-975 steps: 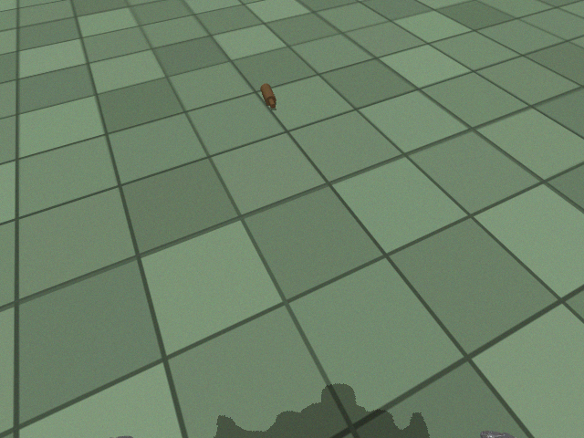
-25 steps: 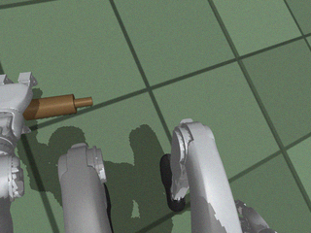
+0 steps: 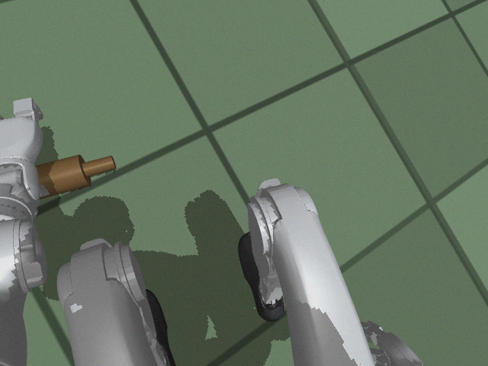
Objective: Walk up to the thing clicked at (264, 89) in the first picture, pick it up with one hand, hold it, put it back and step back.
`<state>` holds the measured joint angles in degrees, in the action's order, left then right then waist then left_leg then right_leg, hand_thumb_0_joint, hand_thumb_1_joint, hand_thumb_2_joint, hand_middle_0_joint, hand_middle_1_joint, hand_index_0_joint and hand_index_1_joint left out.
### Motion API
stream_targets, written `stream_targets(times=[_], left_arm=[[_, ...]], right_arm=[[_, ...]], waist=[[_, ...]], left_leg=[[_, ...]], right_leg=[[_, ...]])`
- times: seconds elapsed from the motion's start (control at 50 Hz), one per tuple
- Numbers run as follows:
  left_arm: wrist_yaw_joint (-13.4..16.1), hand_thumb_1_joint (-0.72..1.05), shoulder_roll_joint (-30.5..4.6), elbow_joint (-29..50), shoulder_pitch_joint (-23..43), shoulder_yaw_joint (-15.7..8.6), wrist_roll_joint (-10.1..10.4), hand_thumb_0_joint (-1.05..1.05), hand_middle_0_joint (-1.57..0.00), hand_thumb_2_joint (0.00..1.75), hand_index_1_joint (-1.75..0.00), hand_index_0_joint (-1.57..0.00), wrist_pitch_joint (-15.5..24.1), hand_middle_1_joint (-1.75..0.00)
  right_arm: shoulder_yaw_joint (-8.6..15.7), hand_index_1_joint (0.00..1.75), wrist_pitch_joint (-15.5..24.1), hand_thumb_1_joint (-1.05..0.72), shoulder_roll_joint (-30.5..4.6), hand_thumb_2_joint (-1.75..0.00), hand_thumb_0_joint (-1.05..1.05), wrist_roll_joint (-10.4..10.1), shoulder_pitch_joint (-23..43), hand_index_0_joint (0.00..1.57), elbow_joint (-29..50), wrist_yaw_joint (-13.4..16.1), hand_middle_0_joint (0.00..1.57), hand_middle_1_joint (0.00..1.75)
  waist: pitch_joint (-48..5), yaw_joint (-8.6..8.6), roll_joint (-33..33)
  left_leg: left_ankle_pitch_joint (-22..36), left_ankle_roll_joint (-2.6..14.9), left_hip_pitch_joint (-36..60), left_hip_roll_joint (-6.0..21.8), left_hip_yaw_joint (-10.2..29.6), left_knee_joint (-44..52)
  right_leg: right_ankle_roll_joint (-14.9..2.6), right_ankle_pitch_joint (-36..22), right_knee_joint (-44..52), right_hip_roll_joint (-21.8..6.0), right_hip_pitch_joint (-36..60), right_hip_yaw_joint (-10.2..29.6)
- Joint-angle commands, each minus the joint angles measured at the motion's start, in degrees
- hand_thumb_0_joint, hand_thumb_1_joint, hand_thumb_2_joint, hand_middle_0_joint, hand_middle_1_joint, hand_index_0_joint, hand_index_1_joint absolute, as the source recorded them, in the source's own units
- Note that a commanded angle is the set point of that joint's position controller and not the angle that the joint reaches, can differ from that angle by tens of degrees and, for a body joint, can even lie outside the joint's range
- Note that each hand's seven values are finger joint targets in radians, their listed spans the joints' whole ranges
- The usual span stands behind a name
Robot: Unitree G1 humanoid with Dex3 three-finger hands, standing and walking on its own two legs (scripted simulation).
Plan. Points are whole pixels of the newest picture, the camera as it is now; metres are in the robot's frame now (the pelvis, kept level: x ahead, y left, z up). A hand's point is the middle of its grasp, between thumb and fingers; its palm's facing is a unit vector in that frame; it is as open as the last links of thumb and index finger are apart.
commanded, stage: approach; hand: left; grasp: from above
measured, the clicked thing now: (60, 176) +0.48 +0.22 -0.29
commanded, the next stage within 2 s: close in in 0.18 s
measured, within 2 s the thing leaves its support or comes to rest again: neither
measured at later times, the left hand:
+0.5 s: hand (23, 175) +0.46 +0.24 -0.17, palm faces -0.43 -0.03 -0.90, open 14.1 cm
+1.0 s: hand (42, 179) +0.46 +0.24 -0.25, palm faces -0.45 -0.10 -0.89, open 13.9 cm
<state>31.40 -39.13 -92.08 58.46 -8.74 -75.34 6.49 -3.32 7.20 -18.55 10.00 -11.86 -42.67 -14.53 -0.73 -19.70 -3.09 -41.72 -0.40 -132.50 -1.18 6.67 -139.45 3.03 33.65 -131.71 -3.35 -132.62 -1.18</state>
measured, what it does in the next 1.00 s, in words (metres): stands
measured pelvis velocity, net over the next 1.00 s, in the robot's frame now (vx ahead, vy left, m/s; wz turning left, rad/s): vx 0.01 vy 0.00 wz -0.06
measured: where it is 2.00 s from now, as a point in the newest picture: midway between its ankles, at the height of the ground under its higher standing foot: (213, 321)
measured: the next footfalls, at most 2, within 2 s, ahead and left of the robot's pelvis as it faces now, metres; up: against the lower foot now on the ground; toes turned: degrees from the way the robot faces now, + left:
none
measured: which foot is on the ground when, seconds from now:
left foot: down 0.00-1.00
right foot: down 0.00-1.00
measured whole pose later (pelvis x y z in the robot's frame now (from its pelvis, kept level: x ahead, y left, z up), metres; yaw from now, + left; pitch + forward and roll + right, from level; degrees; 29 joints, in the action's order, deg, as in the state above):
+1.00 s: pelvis +0.01 +0.00 -0.03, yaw -3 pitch +31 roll -10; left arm 35.9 -46.3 -95.9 56.5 -10.1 -79.2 17.0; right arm -6.3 10.5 -18.1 15.6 -10.7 -44.7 -16.7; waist 4.0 -20.5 2.1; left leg -44.2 -0.8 -134.0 -1.5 10.3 -146.4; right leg 3.7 34.6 -135.9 -2.5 -132.9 -3.7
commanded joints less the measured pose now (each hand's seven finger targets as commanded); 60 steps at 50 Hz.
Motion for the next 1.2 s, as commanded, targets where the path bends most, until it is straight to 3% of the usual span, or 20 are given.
stream_targets(times=[0.0, 0.04, 0.08, 0.1, 0.12, 0.14, 0.16, 0.2, 0.26, 0.32, 0.36, 0.44, 0.54, 0.56, 0.66, 0.74, 0.84, 1.02, 1.04, 1.18], left_arm=[[-2.32, -0.53, -21.27, 10.11, 6.42, -5.66, 4.55, 0.0, -0.06, 0.98, -1.04, -0.08, 0.04, -1.07], [-4.76, -0.53, -18.68, 16.02, 9.28, -5.01, 5.38, 0.0, -0.06, 0.98, -1.06, -0.08, 2.75, -1.08], [-7.11, -0.53, -9.88, 22.82, 15.11, 1.2, 6.89, 0.0, -0.06, 0.97, -1.06, -0.09, 6.07, -1.09], [-8.23, -0.53, -2.19, 23.49, 16.24, 7.51, 8.21, 0.0, -0.06, 0.96, -1.07, -0.08, 7.43, -1.09], [-8.09, -0.52, -6.65, 24.03, 16.65, 5.67, 8.36, 0.0, -0.06, 0.96, -1.06, -0.09, 8.94, -1.09], [-7.95, -0.52, -10.05, 24.4, 14.01, 4.55, 7.66, 0.0, -0.06, 0.95, -1.05, -0.09, 9.99, -1.08], [-7.66, -0.52, -9.76, 24.74, 9.59, 4.54, 7.87, 0.0, -0.06, 0.95, -1.03, -0.09, 10.67, -1.06], [-6.26, -0.52, -7.33, 27.51, 13.12, 6.35, 5.81, 0.0, -0.07, 0.96, -1.02, -0.09, 11.69, -1.05], [-2.73, -0.49, -7.05, 22.58, 20.01, 7.64, 1.93, 0.0, -0.07, 0.95, -1.0, -0.1, 11.13, -1.03], [1.04, -0.54, -8.0, 12.36, 17.1, 6.68, -2.04, 0.0, -0.06, 0.99, -0.98, -0.07, 8.8, -0.98], [2.67, -0.53, -6.95, 3.71, 16.27, 6.97, -4.1, 0.0, -0.06, 0.99, -0.98, -0.07, 7.41, -0.99], [4.3, -0.53, -7.23, -1.08, 16.67, 6.14, -4.18, 0.0, -0.05, 0.99, -0.98, -0.06, 4.65, -0.99], [4.99, -0.53, -14.45, -1.35, 17.12, 0.32, -3.55, 0.0, -0.05, 1.0, -0.99, -0.05, 3.51, -0.99], [4.66, -0.53, -14.09, -2.5, 17.04, 0.29, -3.42, 0.0, -0.05, 1.0, -1.0, -0.05, 3.51, -1.0], [4.25, -0.52, -18.03, 0.48, 16.37, -2.92, -1.42, 0.0, -0.05, 0.99, -1.02, -0.05, 5.81, -1.02], [3.19, -0.49, -16.77, 5.14, 17.82, -1.27, -0.62, 0.0, -0.05, 0.96, -1.03, -0.07, 9.11, -1.05], [5.17, -0.48, -19.95, 5.95, 12.35, -2.17, -0.96, 0.0, -0.05, 0.95, -1.01, -0.07, 11.1, -1.03], [10.05, -0.45, -20.71, -2.17, 11.72, -1.94, -5.31, 0.0, -0.07, 1.0, -1.01, -0.08, 9.35, -1.02], [10.2, -0.45, -18.47, -2.74, 13.38, -0.04, -5.18, 0.0, -0.06, 0.98, -0.99, -0.08, 8.92, -1.01], [11.23, -0.45, -19.66, -5.6, 16.69, -1.06, -4.2, 0.0, -0.07, 1.0, -1.0, -0.09, 6.72, -1.02]], right_arm=[[6.17, 0.3, 0.58, -0.9, -15.2, -0.89, 0.0, -0.96, -10.86, 0.2, 1.76, 1.27, 0.2, 0.3], [7.06, 0.3, 0.24, -0.9, -15.52, -0.89, 0.0, -0.47, -12.36, 0.2, 1.72, 1.65, 0.2, 0.3], [7.49, 0.3, 0.39, -0.9, -14.29, -0.89, 0.0, -0.53, -12.67, 0.2, 1.71, 2.19, 0.2, 0.3], [7.78, 0.3, 0.31, -0.91, -13.05, -0.9, 0.0, -0.92, -13.18, 0.2, -0.6, 2.5, 0.2, 0.3], [8.1, 0.3, 0.48, -0.91, -13.73, -0.9, 0.0, -0.45, -12.93, 0.2, -0.86, 2.96, 0.2, 0.3], [8.96, 0.3, 0.38, -0.9, -14.89, -0.89, 0.0, -0.72, -13.49, 0.2, -0.7, 3.57, 0.2, 0.3], [9.54, 0.3, 0.13, -0.9, -14.66, -0.89, 0.0, -1.09, -13.3, 0.2, -0.31, 4.03, 0.2, 0.3], [10.16, 0.3, -0.56, -0.9, -13.85, -0.89, 0.0, -0.94, -13.0, 0.2, -0.85, 4.31, 0.2, 0.3], [9.37, 0.3, -1.06, -0.9, -13.26, -0.89, 0.0, -0.8, -11.49, 0.2, -2.78, 4.59, 0.2, 0.3], [7.8, 0.3, -1.27, -0.89, -13.36, -0.89, 0.0, -0.81, -9.97, 0.2, -3.19, 4.8, 0.2, 0.3], [6.78, 0.3, -1.01, -0.89, -13.45, -0.89, 0.0, -0.28, -8.98, 0.2, -3.24, 4.21, 0.2, 0.3], [5.79, 0.3, 0.2, -0.89, -14.57, -0.89, 0.0, 0.39, -7.27, 0.2, -1.54, 2.81, 0.2, 0.3], [5.55, 0.3, 1.84, -0.89, -15.88, -0.9, 0.0, 1.15, -6.94, 0.2, 0.67, 1.28, 0.2, 0.3], [5.15, 0.3, 2.1, -0.89, -15.77, -0.9, 0.0, 1.62, -7.52, 0.2, 1.23, 0.98, 0.2, 0.3], [3.87, 0.3, 2.42, -0.9, -15.15, -0.9, 0.0, 2.79, -9.44, 0.2, 1.0, 0.23, 0.2, 0.3], [2.81, 0.3, 3.0, -0.9, -15.05, -0.9, 0.0, 3.73, -11.08, 0.2, -0.05, -0.24, 0.2, 0.3], [3.05, 0.3, 3.11, -0.89, -15.94, -0.9, 0.0, 4.77, -12.3, 0.2, -2.24, -0.57, 0.2, 0.3], [1.66, 0.3, 4.26, -0.89, -17.76, -0.9, 0.0, 6.25, -10.01, 0.2, -1.71, -2.47, 0.2, 0.3], [1.5, 0.3, 4.69, -0.89, -17.65, -0.9, 0.0, 6.27, -9.65, 0.2, -1.28, -2.76, 0.2, 0.3], [1.08, 0.3, 6.48, -0.89, -19.32, -0.9, 0.0, 6.29, -7.64, 0.2, -1.01, -4.17, 0.2, 0.3]], waist=[[-41.63, 4.46, -7.27], [-41.71, 2.82, -6.59], [-42.16, 0.22, -7.61], [-40.79, -0.6, -8.13], [-39.69, -0.63, -7.46], [-40.22, 1.21, -7.59], [-41.23, 3.08, -8.5], [-45.16, 3.31, -11.49], [-40.7, 1.38, -14.11], [-36.15, 1.98, -13.52], [-32.1, 0.69, -12.17], [-31.47, 0.02, -14.54], [-33.93, -0.2, -14.4], [-32.54, -1.53, -13.37], [-35.62, -1.11, -13.31], [-37.77, -3.1, -14.6], [-40.7, -0.73, -15.72], [-31.84, -2.01, -16.42], [-30.53, -3.1, -15.73], [-26.92, -5.16, -16.42]], left_leg=[[12.22, 3.75, 20.03, -2.4, -7.76, 15.09], [12.34, 3.32, 19.7, -2.37, -7.61, 14.47], [11.74, 2.68, 22.19, -2.05, -7.11, 13.57], [8.74, 2.39, 22.12, -2.0, -6.81, 13.84], [6.85, 2.34, 22.0, -1.87, -6.6, 13.51], [6.32, 2.02, 22.93, -1.93, -6.41, 14.64], [7.23, 1.68, 24.28, -1.95, -6.48, 15.73], [7.8, 1.14, 29.6, -1.66, -5.56, 17.17], [7.6, 0.97, 31.26, -1.48, -4.53, 17.85], [9.89, 1.05, 29.63, -1.76, -4.54, 18.24], [9.64, 1.17, 27.5, -1.84, -4.25, 18.55], [9.91, 0.9, 29.47, -1.62, -2.98, 19.98], [9.19, 1.69, 27.18, -1.8, -4.18, 17.31], [8.67, 2.05, 25.73, -1.94, -4.75, 16.01], [8.91, 2.61, 23.47, -2.16, -5.34, 13.76], [12.7, 2.19, 26.62, -1.6, -4.88, 10.54], [14.43, 1.63, 25.47, -1.32, -5.05, 9.97], [13.25, 1.24, 25.35, -0.98, -3.77, 10.09], [12.82, 1.19, 24.81, -0.98, -3.65, 9.76], [8.96, 1.27, 23.8, -0.53, -1.74, 10.13]], right_leg=[[-3.7, -9.86, 11.82, 1.61, 32.15, -4.93], [-4.05, -9.56, 12.75, 1.48, 32.91, -4.97], [-4.39, -8.97, 14.16, 1.78, 31.28, -5.2], [-4.66, -5.79, 15.15, 1.97, 28.39, -5.29], [-4.28, -3.15, 15.79, 2.14, 27.71, -5.29], [-4.37, -1.69, 16.4, 2.1, 27.93, -5.43], [-4.33, -2.12, 16.39, 1.87, 28.66, -5.35], [-4.61, -3.14, 15.16, 1.8, 26.04, -6.05], [-4.59, -4.83, 12.92, 1.94, 19.11, -7.0], [-4.54, -6.73, 11.82, 1.94, 16.29, -7.59], [-4.62, -6.55, 11.25, 2.03, 14.29, -8.1], [-4.1, -6.85, 9.85, 1.45, 13.3, -8.21], [-3.86, -6.54, 9.36, 1.37, 16.29, -7.38], [-3.77, -6.42, 9.42, 1.54, 16.92, -7.36], [-3.46, -6.48, 9.31, 1.93, 21.8, -7.84], [-2.97, -9.97, 7.8, 2.43, 23.21, -8.8], [-3.59, -12.11, 7.52, 3.33, 28.18, -9.06], [-3.71, -10.93, 6.09, 4.25, 21.68, -11.07], [-3.54, -10.58, 6.1, 4.13, 20.55, -11.15], [-3.03, -7.46, 5.64, 3.62, 18.27, -11.85]])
